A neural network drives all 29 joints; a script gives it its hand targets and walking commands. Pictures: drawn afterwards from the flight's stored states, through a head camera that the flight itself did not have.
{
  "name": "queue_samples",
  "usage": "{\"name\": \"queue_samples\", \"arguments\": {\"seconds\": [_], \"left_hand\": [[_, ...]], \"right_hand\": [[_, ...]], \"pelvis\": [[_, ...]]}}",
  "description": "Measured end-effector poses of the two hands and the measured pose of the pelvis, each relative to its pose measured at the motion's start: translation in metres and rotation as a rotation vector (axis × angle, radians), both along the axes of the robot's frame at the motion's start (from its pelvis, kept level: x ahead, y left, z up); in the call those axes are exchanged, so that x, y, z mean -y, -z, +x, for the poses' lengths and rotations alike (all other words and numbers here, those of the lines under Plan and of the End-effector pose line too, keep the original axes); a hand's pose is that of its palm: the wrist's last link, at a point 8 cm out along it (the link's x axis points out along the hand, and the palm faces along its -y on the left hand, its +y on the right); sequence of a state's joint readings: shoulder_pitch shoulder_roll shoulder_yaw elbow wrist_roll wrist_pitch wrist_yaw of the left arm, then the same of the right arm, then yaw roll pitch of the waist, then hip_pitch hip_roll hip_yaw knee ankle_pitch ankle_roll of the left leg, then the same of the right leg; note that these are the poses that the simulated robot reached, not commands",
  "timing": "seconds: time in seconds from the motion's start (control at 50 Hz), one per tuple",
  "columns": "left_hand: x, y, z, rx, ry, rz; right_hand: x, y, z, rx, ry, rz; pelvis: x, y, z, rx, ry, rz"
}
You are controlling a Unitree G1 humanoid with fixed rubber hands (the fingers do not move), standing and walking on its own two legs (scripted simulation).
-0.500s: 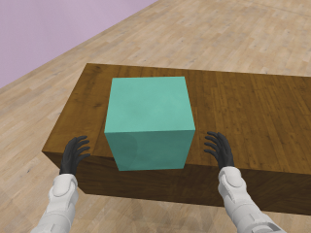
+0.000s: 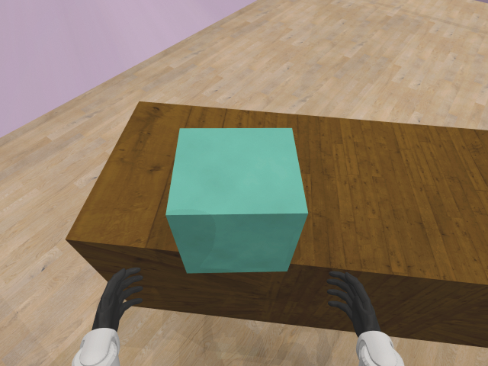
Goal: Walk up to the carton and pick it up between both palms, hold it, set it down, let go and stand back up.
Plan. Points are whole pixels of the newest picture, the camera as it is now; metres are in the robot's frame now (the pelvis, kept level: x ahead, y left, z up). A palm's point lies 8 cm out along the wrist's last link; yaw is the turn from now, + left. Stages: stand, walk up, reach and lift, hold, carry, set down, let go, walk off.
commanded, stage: set down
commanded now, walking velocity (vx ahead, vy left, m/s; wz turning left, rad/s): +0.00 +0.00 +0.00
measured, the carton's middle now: (236, 204) +0.45 +0.03 -0.06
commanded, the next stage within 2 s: let go in 0.92 s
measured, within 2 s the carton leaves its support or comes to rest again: neither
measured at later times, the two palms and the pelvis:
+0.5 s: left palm (107, 335) +0.19 +0.24 -0.06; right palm (372, 335) +0.19 -0.20 -0.06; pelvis +0.02 +0.01 +0.01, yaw -1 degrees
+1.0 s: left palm (103, 359) +0.16 +0.24 -0.07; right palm out of the picture +0.14 -0.21 -0.07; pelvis +0.01 +0.02 +0.01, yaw -3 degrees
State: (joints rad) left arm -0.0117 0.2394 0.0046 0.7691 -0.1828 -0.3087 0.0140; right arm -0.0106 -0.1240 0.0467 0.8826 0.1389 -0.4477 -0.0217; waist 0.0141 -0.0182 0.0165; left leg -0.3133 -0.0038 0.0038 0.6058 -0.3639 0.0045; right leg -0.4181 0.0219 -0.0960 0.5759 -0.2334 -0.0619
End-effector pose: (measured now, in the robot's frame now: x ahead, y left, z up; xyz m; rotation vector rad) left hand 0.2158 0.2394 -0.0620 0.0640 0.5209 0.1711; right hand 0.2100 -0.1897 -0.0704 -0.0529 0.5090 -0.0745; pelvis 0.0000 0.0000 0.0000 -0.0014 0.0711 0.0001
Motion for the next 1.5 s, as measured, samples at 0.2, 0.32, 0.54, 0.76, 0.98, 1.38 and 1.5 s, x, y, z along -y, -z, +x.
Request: {"name": "queue_samples", "arguments": {"seconds": [0.2,0.32,0.54,0.76,0.98,1.38,1.5], "left_hand": [[0.001,-0.007,-0.008,-0.062,0.028,0.017],[0.004,-0.003,-0.014,-0.115,0.033,0.011],[0.002,0.0,-0.024,-0.161,0.066,0.033],[-0.003,0.002,-0.038,-0.248,0.081,0.054],[0.002,0.011,-0.055,-0.358,0.087,0.057],[0.006,0.006,-0.049,-0.353,0.102,0.078],[0.009,0.013,-0.061,-0.337,0.154,0.11]], "right_hand": [[0.006,-0.003,-0.012,-0.035,0.002,-0.02],[0.009,-0.006,-0.016,-0.072,0.008,-0.035],[0.008,-0.007,-0.025,-0.114,0.031,-0.043],[0.01,0.0,-0.054,-0.198,0.035,-0.063],[0.018,0.004,-0.073,-0.274,0.025,-0.092],[0.026,0.007,-0.086,-0.269,0.034,-0.088],[0.037,0.021,-0.096,-0.409,0.052,-0.106]], "pelvis": [[-0.001,-0.007,0.011,0.065,0.007,-0.007],[-0.002,-0.01,0.015,0.083,0.011,-0.007],[-0.007,-0.013,0.018,0.097,0.015,-0.014],[-0.018,-0.015,0.017,0.127,0.036,-0.022],[-0.023,-0.015,0.009,0.131,0.052,-0.021],[-0.015,-0.013,0.001,0.125,0.061,-0.012],[-0.013,-0.01,0.005,0.097,0.044,-0.012]]}}
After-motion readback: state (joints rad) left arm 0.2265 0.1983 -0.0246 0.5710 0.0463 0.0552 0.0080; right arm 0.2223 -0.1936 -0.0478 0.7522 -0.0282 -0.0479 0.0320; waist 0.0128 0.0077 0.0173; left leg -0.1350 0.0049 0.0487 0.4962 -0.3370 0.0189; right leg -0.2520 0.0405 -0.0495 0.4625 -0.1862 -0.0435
